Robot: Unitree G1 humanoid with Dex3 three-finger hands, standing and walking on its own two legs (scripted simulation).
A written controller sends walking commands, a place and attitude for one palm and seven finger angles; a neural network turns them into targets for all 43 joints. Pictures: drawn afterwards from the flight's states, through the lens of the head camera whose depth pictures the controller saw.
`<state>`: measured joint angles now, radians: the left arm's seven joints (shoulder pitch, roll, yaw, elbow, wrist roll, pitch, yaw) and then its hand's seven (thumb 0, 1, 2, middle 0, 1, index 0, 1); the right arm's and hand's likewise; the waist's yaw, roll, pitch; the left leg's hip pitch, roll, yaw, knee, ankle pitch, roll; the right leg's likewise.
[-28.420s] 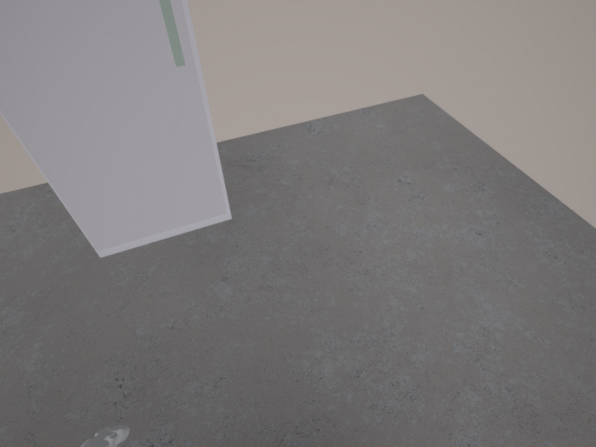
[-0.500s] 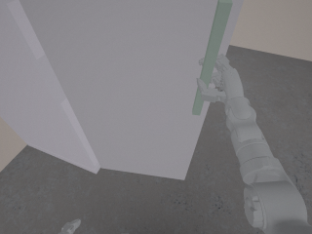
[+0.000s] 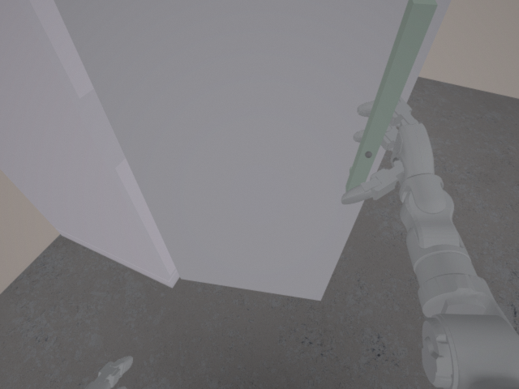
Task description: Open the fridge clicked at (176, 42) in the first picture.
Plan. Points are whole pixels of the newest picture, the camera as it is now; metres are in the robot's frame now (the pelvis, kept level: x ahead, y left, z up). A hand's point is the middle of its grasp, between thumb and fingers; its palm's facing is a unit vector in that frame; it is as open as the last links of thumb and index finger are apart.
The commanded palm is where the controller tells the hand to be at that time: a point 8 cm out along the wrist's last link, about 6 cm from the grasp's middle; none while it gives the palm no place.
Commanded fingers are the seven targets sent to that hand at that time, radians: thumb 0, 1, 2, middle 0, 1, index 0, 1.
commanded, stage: loosen the grip on the handle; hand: right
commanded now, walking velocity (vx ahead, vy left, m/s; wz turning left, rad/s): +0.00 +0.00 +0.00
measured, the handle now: (377, 112) +0.49 -0.11 +0.18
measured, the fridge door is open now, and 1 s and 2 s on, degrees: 75 74 74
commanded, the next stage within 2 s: slip the hand off the handle in 0.02 s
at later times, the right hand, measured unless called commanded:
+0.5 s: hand (411, 166) +0.43 -0.17 +0.13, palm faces -0.09 +0.98 -0.19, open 14.7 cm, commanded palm +0.41 -0.22 +0.14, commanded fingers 0.00 0.55 -0.20 0.25 1.15 0.25 1.15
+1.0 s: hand (437, 198) +0.38 -0.20 +0.13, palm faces -0.12 +0.98 -0.17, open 14.7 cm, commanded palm +0.35 -0.24 +0.14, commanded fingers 0.00 0.55 -0.20 0.25 1.15 0.25 1.15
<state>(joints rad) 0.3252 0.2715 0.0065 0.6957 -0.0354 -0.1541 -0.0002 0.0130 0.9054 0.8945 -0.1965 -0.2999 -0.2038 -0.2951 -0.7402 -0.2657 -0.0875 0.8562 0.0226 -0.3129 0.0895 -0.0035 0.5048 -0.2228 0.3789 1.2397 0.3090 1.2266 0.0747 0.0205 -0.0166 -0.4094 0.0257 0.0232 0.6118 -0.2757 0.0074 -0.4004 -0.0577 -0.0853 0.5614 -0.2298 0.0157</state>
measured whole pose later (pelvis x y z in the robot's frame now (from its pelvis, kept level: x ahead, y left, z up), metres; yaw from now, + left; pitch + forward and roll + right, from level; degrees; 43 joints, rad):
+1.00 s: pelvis +0.01 -0.03 -0.01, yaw -1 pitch +3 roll +0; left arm 0.30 0.25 -0.02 0.61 -0.05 -0.07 0.02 0.01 0.90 0.89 -0.20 -0.30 -0.20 -0.30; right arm -0.41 -0.33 -0.16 0.51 0.14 -0.25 0.29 -0.01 0.55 -0.20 0.25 1.15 0.26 1.15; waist 0.02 0.00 -0.05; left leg -0.40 0.04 0.03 0.66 -0.32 -0.03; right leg -0.43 -0.04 -0.08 0.68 -0.31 -0.01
